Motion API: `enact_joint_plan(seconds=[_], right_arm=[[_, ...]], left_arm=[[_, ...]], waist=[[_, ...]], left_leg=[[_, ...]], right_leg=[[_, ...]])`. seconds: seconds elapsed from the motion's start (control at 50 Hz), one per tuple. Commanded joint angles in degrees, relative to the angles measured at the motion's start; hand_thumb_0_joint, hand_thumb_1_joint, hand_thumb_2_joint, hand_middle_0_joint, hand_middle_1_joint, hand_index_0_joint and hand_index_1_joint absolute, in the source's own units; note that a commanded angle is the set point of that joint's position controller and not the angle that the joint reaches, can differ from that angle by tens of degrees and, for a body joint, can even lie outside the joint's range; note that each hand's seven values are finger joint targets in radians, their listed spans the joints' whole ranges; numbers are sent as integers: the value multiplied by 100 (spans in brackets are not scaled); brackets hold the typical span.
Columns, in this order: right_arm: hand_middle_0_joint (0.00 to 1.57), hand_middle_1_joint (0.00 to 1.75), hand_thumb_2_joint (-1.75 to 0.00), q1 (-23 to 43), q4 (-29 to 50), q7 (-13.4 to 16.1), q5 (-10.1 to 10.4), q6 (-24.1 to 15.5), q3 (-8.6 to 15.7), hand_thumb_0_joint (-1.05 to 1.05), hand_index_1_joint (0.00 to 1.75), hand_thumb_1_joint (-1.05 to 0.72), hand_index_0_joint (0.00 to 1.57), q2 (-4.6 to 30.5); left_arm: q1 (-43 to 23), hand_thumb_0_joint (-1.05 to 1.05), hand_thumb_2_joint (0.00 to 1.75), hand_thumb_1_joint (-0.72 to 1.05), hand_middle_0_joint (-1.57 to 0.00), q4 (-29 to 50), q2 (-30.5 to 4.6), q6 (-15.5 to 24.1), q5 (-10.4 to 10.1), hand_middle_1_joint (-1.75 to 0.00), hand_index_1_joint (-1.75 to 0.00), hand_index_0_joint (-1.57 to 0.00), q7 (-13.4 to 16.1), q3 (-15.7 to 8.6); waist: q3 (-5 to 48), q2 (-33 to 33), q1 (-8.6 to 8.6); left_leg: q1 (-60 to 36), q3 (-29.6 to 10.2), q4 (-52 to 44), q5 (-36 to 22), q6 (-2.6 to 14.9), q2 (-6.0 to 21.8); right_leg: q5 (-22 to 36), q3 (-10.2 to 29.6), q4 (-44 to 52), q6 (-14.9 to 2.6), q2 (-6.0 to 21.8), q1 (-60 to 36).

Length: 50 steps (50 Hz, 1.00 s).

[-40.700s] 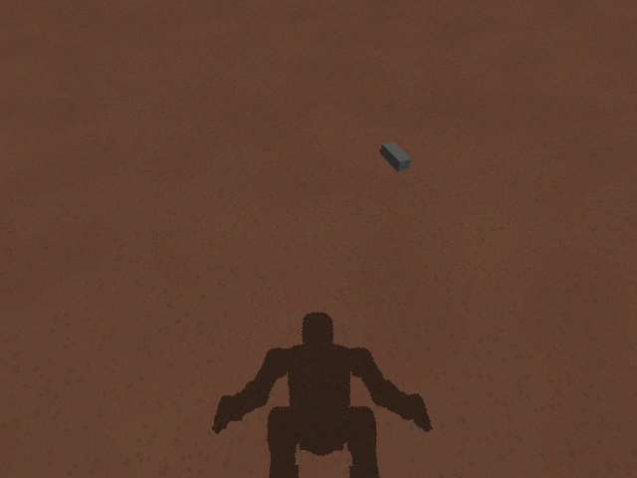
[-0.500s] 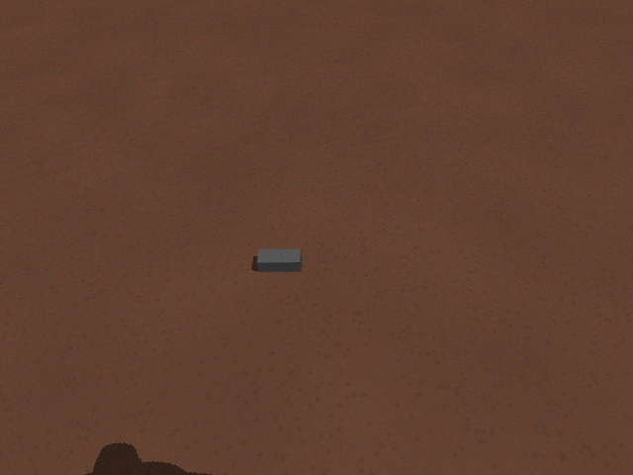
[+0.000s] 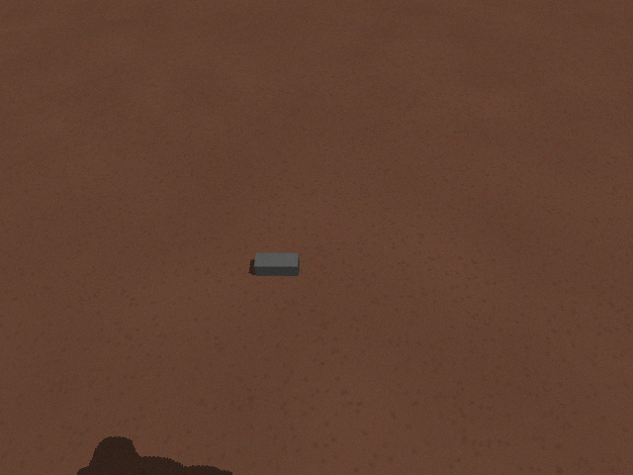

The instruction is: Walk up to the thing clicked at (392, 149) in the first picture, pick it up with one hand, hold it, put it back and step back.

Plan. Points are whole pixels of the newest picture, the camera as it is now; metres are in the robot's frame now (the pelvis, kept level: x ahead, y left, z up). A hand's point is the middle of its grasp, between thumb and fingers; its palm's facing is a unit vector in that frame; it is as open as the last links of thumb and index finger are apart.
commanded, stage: step back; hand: left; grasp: from above
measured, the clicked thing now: (277, 264) +0.97 +0.22 -0.74
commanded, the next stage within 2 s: stand in 0.22 s
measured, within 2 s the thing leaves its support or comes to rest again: neither
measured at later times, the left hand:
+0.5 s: hand out of the picture +0.11 +0.27 -0.15, palm faces -0.01 -0.94 -0.34, open 7.4 cm
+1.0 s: hand out of the picture +0.07 +0.26 -0.15, palm faces -0.03 -0.94 -0.34, open 7.4 cm
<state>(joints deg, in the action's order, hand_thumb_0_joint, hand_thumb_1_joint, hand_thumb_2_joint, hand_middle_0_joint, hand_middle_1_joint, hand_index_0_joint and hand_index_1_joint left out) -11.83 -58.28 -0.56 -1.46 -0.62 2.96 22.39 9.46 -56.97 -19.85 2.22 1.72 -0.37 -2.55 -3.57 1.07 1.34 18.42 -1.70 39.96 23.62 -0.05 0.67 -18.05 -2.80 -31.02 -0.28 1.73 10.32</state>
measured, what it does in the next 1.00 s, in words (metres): steps on the spot: left foot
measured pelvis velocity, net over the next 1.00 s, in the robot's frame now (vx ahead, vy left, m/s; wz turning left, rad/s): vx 0.00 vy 0.01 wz -0.01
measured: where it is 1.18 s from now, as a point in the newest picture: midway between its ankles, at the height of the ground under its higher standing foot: outside the picture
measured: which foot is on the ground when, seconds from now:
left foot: up 0.00-0.02, down 0.04-1.00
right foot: down 0.00-1.00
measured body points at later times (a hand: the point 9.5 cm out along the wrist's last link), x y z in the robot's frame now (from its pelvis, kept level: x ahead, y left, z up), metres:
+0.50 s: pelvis +0.03 +0.02 +0.01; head +0.04 +0.02 +0.46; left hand +0.11 +0.32 -0.12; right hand +0.15 -0.28 -0.11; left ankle +0.05 +0.14 -0.73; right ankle -0.01 -0.12 -0.73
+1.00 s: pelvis +0.00 +0.01 +0.01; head +0.00 +0.01 +0.46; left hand +0.07 +0.31 -0.12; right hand +0.06 -0.29 -0.12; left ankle +0.05 +0.14 -0.73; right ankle -0.01 -0.12 -0.73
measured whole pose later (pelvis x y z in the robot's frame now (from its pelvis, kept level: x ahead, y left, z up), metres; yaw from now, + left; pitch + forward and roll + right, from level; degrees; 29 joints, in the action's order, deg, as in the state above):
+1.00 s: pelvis +0.00 +0.01 +0.01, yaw +0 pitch -4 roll +0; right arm -6.7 -66.5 -1.0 -0.9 -0.6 0.5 20.0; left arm 7.4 -65.8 -20.3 0.7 0.5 -0.7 -0.1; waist -3.4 0.1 -0.2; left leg 9.1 1.0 18.8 6.3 -0.7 1.4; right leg -11.3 -1.4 -19.2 1.1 1.4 4.4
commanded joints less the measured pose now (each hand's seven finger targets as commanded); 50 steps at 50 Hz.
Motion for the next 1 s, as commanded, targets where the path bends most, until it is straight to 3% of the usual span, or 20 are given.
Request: enact_joint_plan(seconds=[0.0, 0.02, 0.04, 0.06, 0.08, 0.1, 0.12, 0.16, 0.18, 0.2, 0.28, 0.34, 0.42, 0.56, 0.68, 0.74, 0.8, 0.82, 0.98], right_arm=[[20, 30, -90, -165, 211, 88, -15, -179, 205, 0, 30, -90, 20, 709], [20, 30, -90, -217, 159, 118, -21, -196, 247, 0, 30, -90, 20, 810], [20, 30, -90, -164, 173, 150, -61, -215, 310, 0, 30, -90, 20, 1064], [20, 30, -90, 157, 282, 170, -45, -225, 295, 0, 30, -90, 20, 1246], [20, 30, -90, 459, 366, 160, 7, -205, 301, 0, 30, -90, 20, 1464], [20, 30, -90, 761, 356, 141, 3, -159, 277, 0, 30, -90, 20, 1394], [20, 30, -90, 856, 305, 131, 3, -125, 216, 0, 30, -90, 20, 1245], [20, 30, -90, 1024, 338, 132, 22, -123, 126, 0, 30, -90, 20, 1020], [20, 30, -90, 1001, 287, 136, 50, -128, 120, 0, 30, -90, 20, 939], [20, 30, -90, 679, 197, 106, 127, -141, 70, 0, 30, -90, 20, 907], [20, 30, -90, 865, 8, 100, 109, -194, 43, 0, 30, -90, 20, 1020], [20, 30, -90, 901, -51, 102, 118, -187, 2, 0, 30, -90, 20, 943], [20, 30, -90, 1023, -91, 107, 132, -163, -13, 0, 30, -90, 20, 930], [20, 30, -90, 1188, -164, 90, 122, -146, -42, 0, 30, -90, 20, 907], [20, 30, -90, 1182, -247, 66, 103, -146, -45, 0, 30, -90, 20, 950], [20, 30, -90, 1227, -253, 59, 93, -147, -34, 0, 30, -90, 20, 961], [20, 30, -90, 1114, -312, 48, 93, -159, -32, 0, 30, -90, 20, 949], [20, 30, -90, 1099, -335, 46, 86, -144, -34, 0, 30, -90, 20, 980], [20, 30, -90, 957, -401, 45, 91, -136, -41, 0, 30, -90, 20, 980]], left_arm=[[-534, 0, 90, 90, -20, 433, -1519, 21, -87, -30, -30, -20, 85, -339], [-515, 0, 90, 90, -20, 469, -1376, -12, -120, -30, -30, -20, 82, -279], [-425, 0, 90, 90, -20, 514, -1198, -22, -160, -30, -30, -20, 88, -223], [-394, 0, 90, 90, -20, 482, -1011, -78, -226, -30, -30, -20, 90, -161], [-246, 0, 90, 90, -20, 304, -1193, -150, -227, -30, -30, -20, 110, -202], [-219, 0, 90, 90, -20, 193, -1230, -143, -190, -30, -30, -20, 117, -184], [-265, 0, 90, 90, -20, 151, -1164, -106, -157, -30, -30, -20, 108, -158], [-130, 0, 90, 90, -20, 38, -1322, -20, -118, -30, -30, -20, 116, -204], [-140, 0, 90, 90, -20, -15, -1409, 9, -118, -30, -30, -20, 130, -224], [-285, 0, 90, 90, -20, -118, -1297, 8, -134, -30, -30, -20, 98, -102], [-429, 0, 90, 90, -20, -196, -1195, 13, -179, -30, -30, -20, 86, -8], [-439, 0, 90, 90, -20, -304, -1239, 14, -169, -30, -30, -20, 102, 0], [-523, 0, 90, 90, -20, -371, -1236, 9, -147, -30, -30, -20, 109, -3], [-631, 0, 90, 90, -20, -426, -1216, 4, -125, -30, -30, -20, 95, 4], [-591, 0, 90, 90, -20, -513, -1230, -33, -114, -30, -30, -20, 59, -8], [-563, 0, 90, 90, -20, -523, -1227, -39, -102, -30, -30, -20, 50, -20], [-636, 0, 90, 90, -20, -507, -1258, -16, -110, -30, -30, -20, 33, -9], [-574, 0, 90, 90, -20, -522, -1224, -24, -107, -30, -30, -20, 28, -4], [-501, 0, 90, 90, -20, -505, -1263, -15, -107, -30, -30, -20, 28, 11]], waist=[[334, -950, -215], [502, -698, -227], [809, -72, -198], [806, 404, -64], [712, 546, 13], [486, 570, 75], [438, 486, 129], [549, 455, 141], [644, 309, 74], [749, 278, -162], [874, 220, -115], [881, 0, -123], [861, -150, -133], [616, -87, -128], [253, 33, -103], [299, 13, -60], [340, -82, -125], [254, 13, -112], [408, -96, -137]], left_leg=[[-700, 430, -1546, -1495, 33, -140], [-1085, 155, -1643, -2209, 106, 26], [-1523, -547, -1599, -3094, 332, 642], [-1320, -1408, -1861, -2725, 724, 1290], [-593, -1619, -1931, -1821, 1181, 1621], [-119, -1528, -1981, -1524, 1113, 1577], [-123, -1152, -1890, -1616, 818, 1319], [-250, -575, -1422, -2228, 384, 809], [-299, -391, -1214, -2395, 270, 626], [-780, -390, -1483, -2374, 184, 528], [-1412, -436, -1497, -3518, 238, 725], [-1607, -384, -1567, -3849, 240, 771], [-1671, -300, -1748, -3674, 209, 747], [-1533, -259, -2061, -2985, 112, 716], [-1046, -377, -2515, -1600, 67, 663], [-1112, -412, -2551, -1396, 84, 684], [-1234, -378, -2491, -1552, 58, 662], [-1126, -410, -2542, -1195, 61, 659], [-1172, -398, -2439, -1383, 91, 675]], right_leg=[[2615, 634, 177, -570, 980, 68], [2541, 511, -157, -386, 811, 171], [2119, 258, -608, -177, 480, 484], [724, 121, -824, 3, 46, 720], [-709, 190, -668, -78, 30, 233], [-808, 245, -394, -110, 84, -130], [-400, 284, 247, -146, 108, -243], [1001, 516, 559, -176, 367, -445], [1405, 693, 675, -210, 483, -505], [1558, 842, 764, -218, 659, -348], [2089, 585, 900, -58, 501, -408], [2448, 556, 975, -35, 532, -508], [2491, 534, 1139, -9, 567, -596], [1877, 576, 1459, 13, 590, -555], [824, 585, 1640, -9, 548, -485], [692, 595, 1652, -33, 557, -389], [611, 666, 1729, -47, 584, -270], [429, 649, 1763, -33, 551, -196], [538, 715, 1735, -58, 594, -210]])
